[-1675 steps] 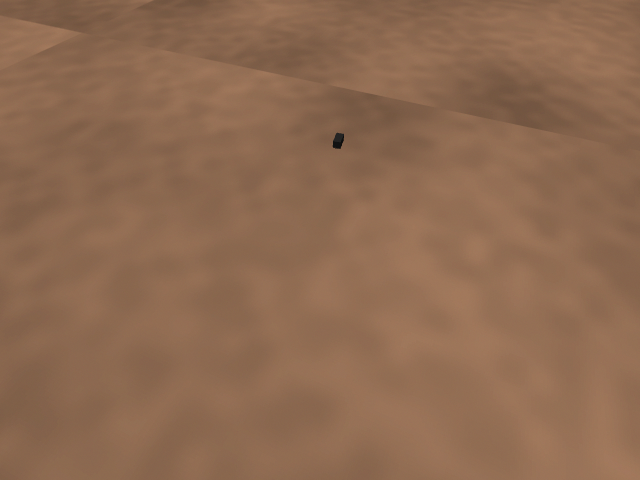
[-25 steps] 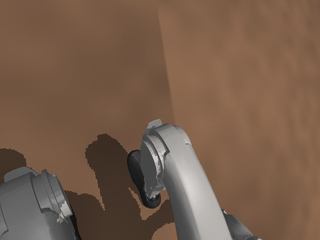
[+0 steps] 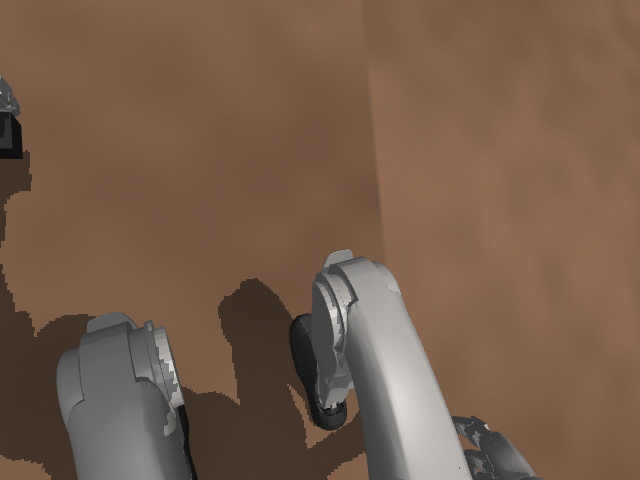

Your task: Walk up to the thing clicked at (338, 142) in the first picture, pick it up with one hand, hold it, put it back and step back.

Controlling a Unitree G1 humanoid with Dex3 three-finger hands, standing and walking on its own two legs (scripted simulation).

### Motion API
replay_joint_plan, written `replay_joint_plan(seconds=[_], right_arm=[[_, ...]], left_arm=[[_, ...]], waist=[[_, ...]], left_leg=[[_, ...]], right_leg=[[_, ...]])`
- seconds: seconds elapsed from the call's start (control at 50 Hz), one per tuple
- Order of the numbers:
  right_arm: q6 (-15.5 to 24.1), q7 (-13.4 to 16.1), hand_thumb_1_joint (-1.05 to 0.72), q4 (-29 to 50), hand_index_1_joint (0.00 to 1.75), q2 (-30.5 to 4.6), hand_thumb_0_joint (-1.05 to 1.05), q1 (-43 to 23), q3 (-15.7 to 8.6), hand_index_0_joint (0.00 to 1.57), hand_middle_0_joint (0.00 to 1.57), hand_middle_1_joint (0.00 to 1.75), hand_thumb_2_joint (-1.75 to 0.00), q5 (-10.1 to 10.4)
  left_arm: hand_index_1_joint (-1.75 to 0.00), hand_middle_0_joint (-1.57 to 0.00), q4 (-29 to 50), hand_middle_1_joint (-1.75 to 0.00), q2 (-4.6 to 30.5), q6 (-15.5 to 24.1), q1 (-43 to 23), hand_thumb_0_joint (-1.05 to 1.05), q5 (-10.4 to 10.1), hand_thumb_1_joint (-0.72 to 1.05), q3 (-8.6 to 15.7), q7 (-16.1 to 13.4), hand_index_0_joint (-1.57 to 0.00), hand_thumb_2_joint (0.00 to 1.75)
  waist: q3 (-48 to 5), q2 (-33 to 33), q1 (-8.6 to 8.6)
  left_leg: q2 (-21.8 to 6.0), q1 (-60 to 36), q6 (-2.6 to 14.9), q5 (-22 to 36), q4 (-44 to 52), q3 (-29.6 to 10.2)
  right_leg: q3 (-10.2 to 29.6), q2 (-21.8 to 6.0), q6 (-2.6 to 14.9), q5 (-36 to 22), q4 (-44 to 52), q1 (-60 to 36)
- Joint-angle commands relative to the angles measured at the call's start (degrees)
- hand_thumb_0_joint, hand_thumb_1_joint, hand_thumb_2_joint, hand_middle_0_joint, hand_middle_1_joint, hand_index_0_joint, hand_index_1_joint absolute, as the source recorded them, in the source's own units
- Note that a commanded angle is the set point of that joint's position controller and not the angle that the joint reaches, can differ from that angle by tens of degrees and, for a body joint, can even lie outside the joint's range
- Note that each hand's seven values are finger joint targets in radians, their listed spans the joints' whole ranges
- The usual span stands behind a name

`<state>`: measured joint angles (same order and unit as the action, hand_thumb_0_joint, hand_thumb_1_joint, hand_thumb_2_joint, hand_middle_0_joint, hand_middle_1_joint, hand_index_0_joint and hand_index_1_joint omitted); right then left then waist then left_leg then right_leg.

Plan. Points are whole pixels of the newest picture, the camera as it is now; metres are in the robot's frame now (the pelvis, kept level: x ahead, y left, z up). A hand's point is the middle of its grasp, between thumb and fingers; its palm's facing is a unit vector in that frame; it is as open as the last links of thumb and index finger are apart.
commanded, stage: lift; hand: left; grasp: from above
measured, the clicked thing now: out of the picture +0.54 +0.31 -0.19
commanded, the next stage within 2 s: hold in 1.76 s
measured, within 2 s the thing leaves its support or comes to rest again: neither
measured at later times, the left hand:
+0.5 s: hand out of the picture +0.46 +0.31 -0.07, palm faces -0.48 -0.08 -0.87, open 7.2 cm
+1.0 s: hand out of the picture +0.38 +0.29 +0.13, palm faces -0.42 -0.08 -0.90, open 7.2 cm
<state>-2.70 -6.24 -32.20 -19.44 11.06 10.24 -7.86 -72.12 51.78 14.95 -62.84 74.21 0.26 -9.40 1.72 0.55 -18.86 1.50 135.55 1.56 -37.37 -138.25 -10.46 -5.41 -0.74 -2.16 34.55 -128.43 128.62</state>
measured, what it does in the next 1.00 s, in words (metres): rises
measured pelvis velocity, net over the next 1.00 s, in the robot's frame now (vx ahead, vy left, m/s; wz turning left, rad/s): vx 0.00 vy -0.01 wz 0.15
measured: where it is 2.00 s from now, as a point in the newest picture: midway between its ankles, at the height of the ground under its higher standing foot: (252, 425)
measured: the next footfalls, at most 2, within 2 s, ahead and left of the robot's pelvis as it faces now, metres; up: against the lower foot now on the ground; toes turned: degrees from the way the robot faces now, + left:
none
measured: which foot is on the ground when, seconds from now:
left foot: down 0.00-1.00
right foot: down 0.00-1.00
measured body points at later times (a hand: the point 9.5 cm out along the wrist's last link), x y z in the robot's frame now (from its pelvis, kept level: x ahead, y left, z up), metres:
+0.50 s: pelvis -0.01 +0.00 +0.05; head +0.22 +0.09 +0.43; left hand +0.48 +0.31 -0.02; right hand +0.07 -0.27 -0.04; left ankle +0.07 +0.12 -0.30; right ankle +0.13 -0.14 -0.30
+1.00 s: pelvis +0.00 -0.01 +0.20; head +0.14 +0.03 +0.62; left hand +0.39 +0.29 +0.19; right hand +0.15 -0.25 +0.08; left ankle +0.07 +0.12 -0.30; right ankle +0.13 -0.14 -0.30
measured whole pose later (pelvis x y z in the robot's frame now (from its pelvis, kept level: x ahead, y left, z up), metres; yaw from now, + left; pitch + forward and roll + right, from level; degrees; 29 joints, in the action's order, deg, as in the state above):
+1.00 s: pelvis +0.00 -0.01 +0.20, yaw +8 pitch +27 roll -5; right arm -6.0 0.9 -36.2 -13.9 9.1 0.6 0.8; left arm -43.0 33.6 11.2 -30.7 58.6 -4.2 -0.2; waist -10.1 -3.5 -6.7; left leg -0.7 93.9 0.8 -34.6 -101.0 -3.4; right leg -0.7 -1.4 -3.2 31.7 -96.3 92.0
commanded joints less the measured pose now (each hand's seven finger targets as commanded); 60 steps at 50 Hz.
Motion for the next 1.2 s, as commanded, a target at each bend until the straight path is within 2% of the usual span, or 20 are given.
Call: replay_joint_plan(seconds=[0.0,0.02,0.04,0.1,0.16,0.18,0.2,0.26,0.36,0.42,0.46,0.56,0.58,0.64,0.76,0.84,0.92,1.0,1.12,1.18], right_arm=[[-0.79,1.02,-0.93,-0.44,0.30,-15.71,0.00,13.20,-6.11,0.20,0.20,0.30,-0.91,0.50],[-0.79,0.95,-0.90,-0.51,0.30,-15.31,0.00,13.27,-6.34,0.20,0.20,0.30,-0.90,0.62],[-0.96,0.98,-0.93,-0.63,0.30,-15.35,0.00,13.40,-6.18,0.20,0.20,0.30,-0.91,0.62],[-1.60,1.34,-0.90,-0.04,0.30,-15.29,0.00,13.37,-6.95,0.20,0.20,0.30,-0.90,1.22],[-2.25,1.68,-0.92,0.12,0.30,-14.75,0.00,13.57,-7.59,0.20,0.20,0.30,-0.91,1.71],[-2.60,1.87,-0.92,0.41,0.30,-14.37,0.00,13.31,-7.74,0.20,0.20,0.30,-0.91,1.93],[-2.83,1.94,-0.92,0.53,0.30,-14.36,0.00,13.82,-8.16,0.20,0.20,0.30,-0.91,2.03],[-3.42,2.64,-0.92,0.75,0.30,-14.22,0.00,13.50,-8.93,0.20,0.20,0.30,-0.91,2.55],[-4.20,3.77,-0.92,1.67,0.30,-13.83,0.00,12.19,-10.80,0.20,0.20,0.30,-0.91,3.67],[-4.48,4.08,-0.91,1.45,0.30,-12.69,0.00,12.07,-11.87,0.20,0.20,0.30,-0.91,4.08],[-4.54,4.12,-0.91,1.06,0.30,-12.16,0.00,11.42,-12.54,0.20,0.20,0.30,-0.91,4.58],[-4.26,4.42,-0.91,0.39,0.30,-10.83,0.00,10.36,-13.37,0.20,0.20,0.30,-0.90,5.63],[-4.25,4.53,-0.90,0.07,0.30,-10.62,0.00,10.25,-13.55,0.20,0.20,0.30,-0.90,6.01],[-3.78,4.87,-0.90,-0.23,0.30,-10.40,0.00,8.85,-14.16,0.20,0.20,0.30,-0.90,6.56],[-3.11,6.14,-0.90,-0.02,0.30,-8.28,0.00,7.12,-14.35,0.20,0.20,0.30,-0.90,7.65],[-2.67,7.20,-0.90,0.16,0.30,-6.84,0.00,5.57,-14.07,0.20,0.20,0.30,-0.90,8.04],[-2.16,8.15,-0.90,0.24,0.30,-5.48,0.00,3.64,-13.97,0.20,0.20,0.30,-0.90,8.63],[-1.52,9.00,-0.90,0.11,0.30,-4.71,0.00,2.54,-14.03,0.20,0.20,0.30,-0.90,9.37],[0.75,10.36,-0.91,-1.44,0.30,-3.11,0.00,2.59,-13.83,0.20,0.20,0.30,-0.90,9.91],[1.89,10.73,-0.91,-1.65,0.30,-2.90,0.00,2.18,-13.86,0.20,0.20,0.30,-0.90,9.87]], left_arm=[[-0.10,-1.31,9.80,-0.12,11.94,-1.26,-22.70,0.00,-1.57,0.95,1.73,-2.31,-1.33,0.13],[-0.02,-1.23,8.59,-0.04,10.31,-1.73,-20.80,0.00,-2.01,0.87,1.17,-1.84,-1.25,0.15],[-0.09,-1.27,8.87,-0.12,10.97,-2.04,-21.11,0.00,-2.20,0.91,1.35,-1.42,-1.30,0.11],[0.00,-1.19,11.52,-0.02,10.89,-2.98,-21.27,0.00,-3.60,0.81,1.55,0.39,-1.20,0.14],[-0.10,-1.25,12.19,-0.13,9.77,-3.44,-19.47,0.00,-5.28,0.91,1.38,2.74,-1.27,0.17],[-0.12,-1.24,14.74,-0.15,10.79,-3.45,-19.59,0.00,-6.14,0.91,2.01,3.44,-1.27,0.17],[-0.12,-1.23,12.80,-0.15,9.51,-3.68,-17.20,0.00,-6.97,0.90,1.85,4.42,-1.26,0.18],[-0.12,-1.23,17.66,-0.15,10.43,-3.11,-16.99,0.00,-9.03,0.91,3.03,7.25,-1.26,0.15],[-0.13,-1.26,26.02,-0.15,10.91,0.37,-12.89,0.00,-10.14,0.94,5.26,9.76,-1.28,0.21],[-0.18,-1.25,29.89,-0.21,10.01,2.05,-10.53,0.00,-11.44,0.95,6.04,9.40,-1.28,0.24],[-0.18,-1.27,29.05,-0.21,8.95,2.07,-8.43,0.00,-11.87,0.97,6.18,8.48,-1.29,0.26],[-0.18,-1.23,29.90,-0.21,2.88,1.02,-5.50,0.00,-12.10,0.95,2.97,6.67,-1.26,0.24],[-0.18,-1.22,31.48,-0.21,2.70,0.52,-5.74,0.00,-12.08,0.95,2.66,6.57,-1.26,0.22],[-0.21,-1.23,32.66,-0.24,-1.11,-0.54,-1.97,0.00,-14.01,0.95,0.48,7.75,-1.26,0.25],[-0.16,-1.17,36.95,-0.20,-1.57,-2.36,4.21,0.00,-16.87,0.89,0.76,8.61,-1.21,0.15],[-0.18,-1.11,39.99,-0.23,-0.34,-2.54,7.47,0.00,-16.74,0.83,1.97,8.04,-1.16,0.15],[-0.16,-1.13,40.70,-0.21,-3.33,-3.76,12.99,0.00,-16.91,0.85,1.71,6.49,-1.18,0.12],[-0.18,-1.17,41.36,-0.22,-3.21,-5.40,17.46,0.00,-16.82,0.88,2.09,5.97,-1.21,0.18],[-0.19,-1.14,39.26,-0.23,-8.39,-6.28,21.03,0.00,-18.51,0.83,-1.14,6.34,-1.18,0.21],[-0.17,-1.13,38.09,-0.21,-9.26,-5.69,23.79,0.00,-19.23,0.81,-1.55,6.33,-1.17,0.17]], waist=[[-41.98,-26.33,-2.59],[-41.55,-25.78,-2.53],[-41.61,-26.05,-2.34],[-43.11,-26.35,-1.20],[-43.43,-24.44,-0.74],[-45.89,-24.25,0.32],[-44.82,-21.77,-0.23],[-46.51,-21.50,1.56],[-50.39,-23.86,4.30],[-52.80,-23.28,5.47],[-50.85,-22.83,5.96],[-48.47,-22.22,6.32],[-50.49,-21.65,6.87],[-47.56,-20.69,7.00],[-47.72,-13.65,8.56],[-47.68,-12.96,10.50],[-43.16,-12.33,11.43],[-41.13,-9.40,12.62],[-32.67,-4.66,11.60],[-29.94,-3.18,12.25]], left_leg=[[-0.27,-35.67,-1.08,11.40,16.94,5.02],[-0.34,-36.33,-1.08,11.81,17.43,5.13],[-0.20,-35.44,-0.97,11.57,17.64,5.39],[-0.08,-36.52,-0.99,11.14,18.93,5.52],[0.00,-36.86,-0.80,10.12,20.07,5.57],[0.00,-36.67,-0.46,9.67,20.71,6.25],[0.13,-35.93,-0.28,9.24,20.47,6.34],[0.31,-36.93,-0.19,7.68,22.25,6.54],[0.72,-44.21,-1.22,10.48,25.54,5.00],[0.59,-47.57,-1.03,12.36,26.84,5.87],[0.71,-48.31,-0.92,10.29,29.63,4.88],[-0.26,-51.76,-0.60,4.08,37.18,2.40],[-0.83,-53.72,-0.30,3.25,38.76,2.14],[-1.03,-55.23,-0.53,1.22,42.46,0.53],[-1.15,-59.80,0.02,6.39,46.36,4.15],[-1.02,-63.19,0.11,7.60,50.17,5.90],[-1.37,-66.85,-0.17,3.91,57.08,5.69],[-1.33,-71.66,-0.09,3.37,62.67,6.12],[-1.07,-74.60,0.32,2.52,68.54,8.07],[-1.01,-76.73,0.42,2.26,72.01,8.17]], right_leg=[[-5.29,2.12,5.38,-10.62,11.36,-17.50],[-5.07,2.00,5.21,-10.94,11.55,-17.58],[-5.07,2.02,5.23,-10.74,11.88,-18.15],[-4.50,1.79,5.54,-9.92,12.87,-18.29],[-4.03,1.81,5.65,-8.75,13.69,-18.88],[-3.64,1.83,5.38,-8.59,14.42,-21.15],[-3.43,1.74,5.27,-8.34,15.23,-22.02],[-2.54,1.50,5.55,-6.76,16.78,-22.46],[-1.65,0.92,6.10,-8.01,17.46,-22.49],[-0.51,0.73,5.93,-9.72,18.99,-24.10],[-0.34,0.53,5.70,-8.52,19.90,-23.33],[-0.69,0.76,4.66,-6.60,22.53,-25.14],[-0.59,0.83,4.14,-7.03,22.98,-26.48],[-0.57,0.95,3.77,-6.80,24.75,-28.64],[0.30,1.14,3.40,-9.50,32.98,-40.33],[1.25,1.20,3.33,-9.95,38.01,-47.50],[1.74,1.31,3.11,-7.43,43.81,-52.55],[2.47,1.77,2.89,-6.45,50.40,-59.84],[4.71,1.89,2.71,-4.28,61.18,-68.58],[5.47,1.90,2.68,-3.16,65.34,-72.86]])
